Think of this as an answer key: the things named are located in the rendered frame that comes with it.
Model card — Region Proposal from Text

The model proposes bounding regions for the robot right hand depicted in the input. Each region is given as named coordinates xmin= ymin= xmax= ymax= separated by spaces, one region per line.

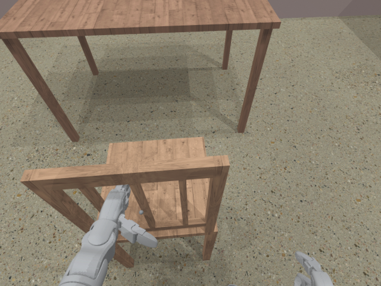
xmin=294 ymin=251 xmax=334 ymax=286

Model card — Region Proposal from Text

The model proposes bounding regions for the table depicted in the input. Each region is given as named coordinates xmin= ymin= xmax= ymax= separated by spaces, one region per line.
xmin=0 ymin=0 xmax=281 ymax=142

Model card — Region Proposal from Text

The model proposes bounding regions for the robot left forearm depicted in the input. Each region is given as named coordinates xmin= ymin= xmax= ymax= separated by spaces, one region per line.
xmin=59 ymin=219 xmax=118 ymax=286

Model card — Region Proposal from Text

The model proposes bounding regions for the chair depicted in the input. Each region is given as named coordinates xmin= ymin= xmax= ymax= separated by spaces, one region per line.
xmin=20 ymin=137 xmax=230 ymax=268

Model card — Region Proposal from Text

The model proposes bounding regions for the robot left hand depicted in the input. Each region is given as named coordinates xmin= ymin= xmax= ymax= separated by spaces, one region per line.
xmin=98 ymin=185 xmax=158 ymax=248

